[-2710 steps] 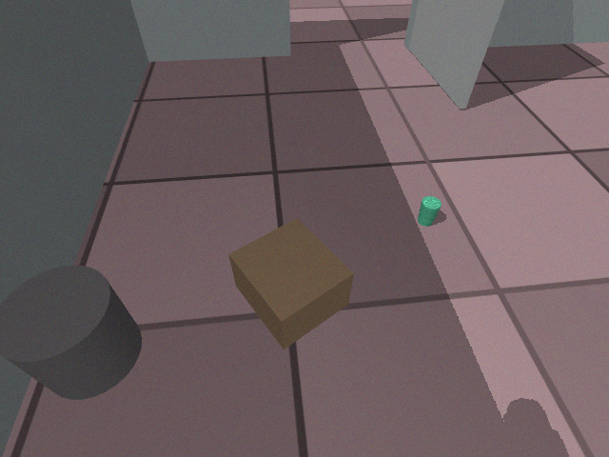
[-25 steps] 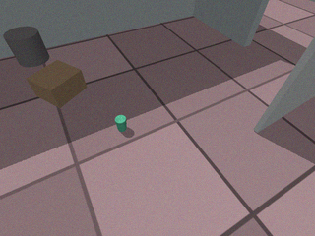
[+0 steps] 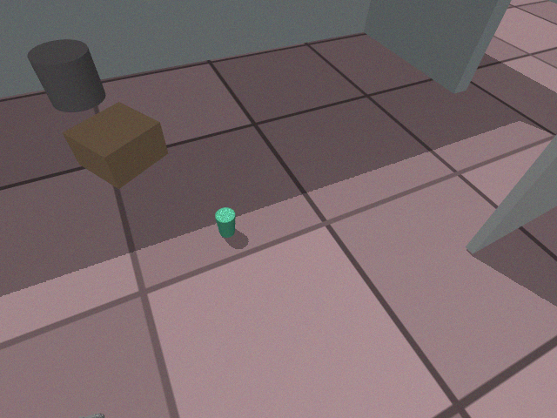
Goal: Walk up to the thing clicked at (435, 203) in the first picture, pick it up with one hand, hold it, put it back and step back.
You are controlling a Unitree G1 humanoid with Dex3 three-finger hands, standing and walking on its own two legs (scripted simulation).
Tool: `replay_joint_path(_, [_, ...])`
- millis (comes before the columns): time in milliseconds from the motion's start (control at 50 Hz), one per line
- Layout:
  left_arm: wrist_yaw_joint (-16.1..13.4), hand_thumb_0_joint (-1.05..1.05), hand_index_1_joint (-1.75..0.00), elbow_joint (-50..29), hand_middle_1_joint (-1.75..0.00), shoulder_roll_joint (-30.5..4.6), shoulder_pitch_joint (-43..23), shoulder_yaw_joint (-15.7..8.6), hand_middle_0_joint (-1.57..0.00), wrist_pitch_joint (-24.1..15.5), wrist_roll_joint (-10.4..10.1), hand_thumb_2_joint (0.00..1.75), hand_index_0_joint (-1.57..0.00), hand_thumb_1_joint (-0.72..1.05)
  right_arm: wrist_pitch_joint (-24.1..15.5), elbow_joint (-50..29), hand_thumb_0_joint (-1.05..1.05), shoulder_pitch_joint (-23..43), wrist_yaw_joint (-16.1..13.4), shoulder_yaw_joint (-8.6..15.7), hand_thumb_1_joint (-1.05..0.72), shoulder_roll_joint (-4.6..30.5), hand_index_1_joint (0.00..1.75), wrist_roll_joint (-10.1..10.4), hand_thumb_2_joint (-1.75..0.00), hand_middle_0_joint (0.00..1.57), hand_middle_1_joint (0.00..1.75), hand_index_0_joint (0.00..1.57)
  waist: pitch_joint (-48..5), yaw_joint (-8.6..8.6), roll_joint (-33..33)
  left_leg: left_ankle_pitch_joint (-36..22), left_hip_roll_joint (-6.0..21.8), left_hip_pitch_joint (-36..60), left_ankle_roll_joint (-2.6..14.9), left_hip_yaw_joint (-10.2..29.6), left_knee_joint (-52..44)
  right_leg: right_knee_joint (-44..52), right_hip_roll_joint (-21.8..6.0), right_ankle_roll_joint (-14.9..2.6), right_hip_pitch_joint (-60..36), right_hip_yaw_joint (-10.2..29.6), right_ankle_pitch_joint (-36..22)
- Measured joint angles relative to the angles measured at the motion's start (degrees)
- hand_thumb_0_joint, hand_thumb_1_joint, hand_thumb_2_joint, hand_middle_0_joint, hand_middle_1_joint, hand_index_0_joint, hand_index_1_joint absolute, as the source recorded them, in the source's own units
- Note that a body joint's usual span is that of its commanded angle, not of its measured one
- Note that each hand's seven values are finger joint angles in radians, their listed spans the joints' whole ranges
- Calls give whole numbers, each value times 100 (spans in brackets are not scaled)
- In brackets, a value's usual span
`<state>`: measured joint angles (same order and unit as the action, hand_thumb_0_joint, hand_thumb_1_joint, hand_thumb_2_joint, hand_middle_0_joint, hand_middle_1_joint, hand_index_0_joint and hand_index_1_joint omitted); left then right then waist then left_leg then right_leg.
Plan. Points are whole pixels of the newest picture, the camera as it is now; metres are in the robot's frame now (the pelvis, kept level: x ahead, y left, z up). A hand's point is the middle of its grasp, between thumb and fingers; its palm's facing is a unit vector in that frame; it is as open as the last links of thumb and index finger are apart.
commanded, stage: step back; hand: left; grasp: from above
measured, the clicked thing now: (226, 223) +0.99 +0.21 -0.71
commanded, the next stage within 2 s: stand in 0.14 s
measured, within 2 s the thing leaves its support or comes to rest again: neither
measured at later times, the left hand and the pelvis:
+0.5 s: hand out of the picture +0.06 +0.25 -0.14, palm faces -0.02 -0.94 -0.34, open 7.4 cm; pelvis -0.02 +0.00 +0.01, yaw +0 degrees
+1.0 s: hand out of the picture +0.05 +0.24 -0.14, palm faces -0.06 -0.94 -0.34, open 7.4 cm; pelvis -0.03 -0.01 +0.01, yaw -1 degrees
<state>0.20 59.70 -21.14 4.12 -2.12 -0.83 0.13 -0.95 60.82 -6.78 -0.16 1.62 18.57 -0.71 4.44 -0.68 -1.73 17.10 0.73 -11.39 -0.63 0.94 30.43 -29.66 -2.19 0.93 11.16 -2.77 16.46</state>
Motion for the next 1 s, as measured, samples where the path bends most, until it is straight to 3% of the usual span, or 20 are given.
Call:
replay_joint_path(340, [24, 0, -30, 433, -30, 74, 2, 164, -21, 10, 34, 89, -20, 91, -3, 172, 1, 477, 58, -69, -91, 9, 30, 47, -90, 21, 30, 20, -52, -32, 172, -533, -29, 562, 11, -62, -955, 876, -15, 37, -508, 41, -508])
replay_joint_path(600, [48, 0, -30, 594, -30, 103, 206, 225, -21, -44, 55, 89, -20, 91, 55, 444, 1, 205, 114, -67, -91, 83, 30, 35, -90, 20, 30, 20, -63, 28, 161, -833, 62, 612, -80, -40, -1267, 1146, 82, -53, -536, 16, -783])
replay_joint_path(1000, [78, 0, -30, 506, -30, 31, 304, 236, -21, -12, 38, 89, -20, 91, 63, 530, 1, -198, 119, -103, -91, 109, 30, 4, -90, 20, 30, 20, -112, 102, 151, -804, 115, 406, -112, -75, -1160, 1041, 135, -95, -309, 56, -771])
